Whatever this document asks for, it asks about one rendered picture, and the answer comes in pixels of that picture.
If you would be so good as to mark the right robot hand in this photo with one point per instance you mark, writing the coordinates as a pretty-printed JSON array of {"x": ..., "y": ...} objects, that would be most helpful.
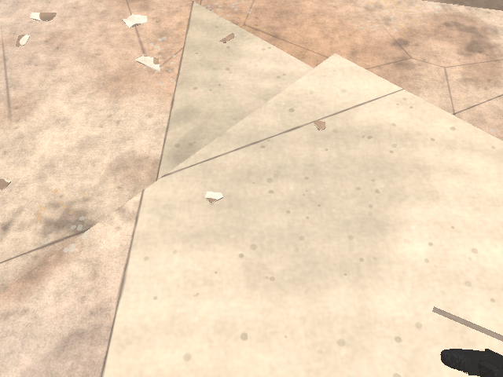
[{"x": 474, "y": 362}]

